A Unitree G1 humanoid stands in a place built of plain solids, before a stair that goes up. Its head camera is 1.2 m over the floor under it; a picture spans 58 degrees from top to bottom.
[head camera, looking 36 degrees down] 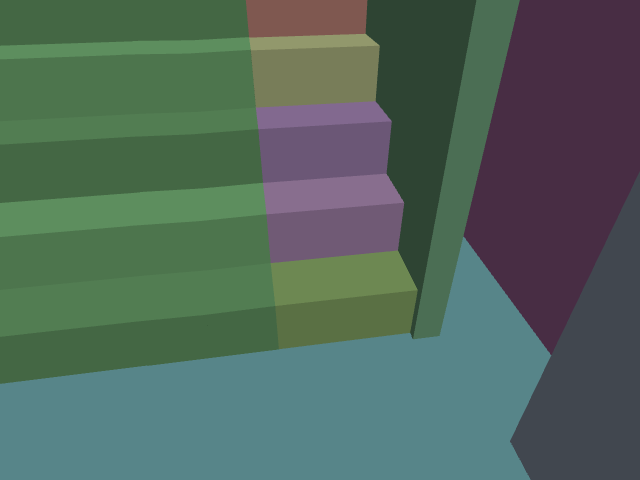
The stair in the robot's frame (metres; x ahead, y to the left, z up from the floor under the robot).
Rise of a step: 0.21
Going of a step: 0.22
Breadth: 1.40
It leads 9 degrees to the left of straight ahead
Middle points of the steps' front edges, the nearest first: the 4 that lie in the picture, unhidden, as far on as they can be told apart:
0.96 0.36 0.21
1.18 0.40 0.42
1.40 0.43 0.63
1.62 0.47 0.84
